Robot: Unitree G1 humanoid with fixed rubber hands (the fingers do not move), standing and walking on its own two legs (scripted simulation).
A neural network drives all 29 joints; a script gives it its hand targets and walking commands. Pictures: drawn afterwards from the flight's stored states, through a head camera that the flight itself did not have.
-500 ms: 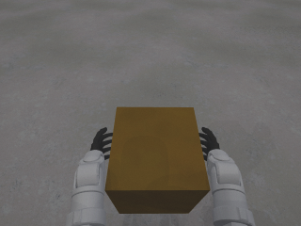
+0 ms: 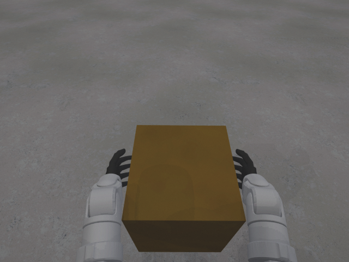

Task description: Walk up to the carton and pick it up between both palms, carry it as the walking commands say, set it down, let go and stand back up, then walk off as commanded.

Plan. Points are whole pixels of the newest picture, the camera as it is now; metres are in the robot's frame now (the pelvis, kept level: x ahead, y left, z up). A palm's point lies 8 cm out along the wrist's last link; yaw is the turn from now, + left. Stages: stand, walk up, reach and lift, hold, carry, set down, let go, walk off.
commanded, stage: reach and lift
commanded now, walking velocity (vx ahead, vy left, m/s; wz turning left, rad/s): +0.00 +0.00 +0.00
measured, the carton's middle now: (180, 191) +0.30 +0.00 -0.02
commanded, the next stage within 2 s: hold in 0.54 s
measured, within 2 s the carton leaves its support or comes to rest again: neither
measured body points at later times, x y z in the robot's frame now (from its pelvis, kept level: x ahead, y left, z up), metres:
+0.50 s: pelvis +0.00 +0.00 +0.00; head -0.03 +0.00 +0.45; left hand +0.30 +0.16 +0.04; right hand +0.30 -0.16 +0.04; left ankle +0.01 +0.13 -0.75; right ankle +0.01 -0.13 -0.75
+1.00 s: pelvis -0.01 +0.00 +0.00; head -0.04 +0.00 +0.45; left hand +0.30 +0.16 +0.04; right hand +0.29 -0.16 +0.04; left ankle +0.01 +0.13 -0.75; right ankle +0.01 -0.13 -0.75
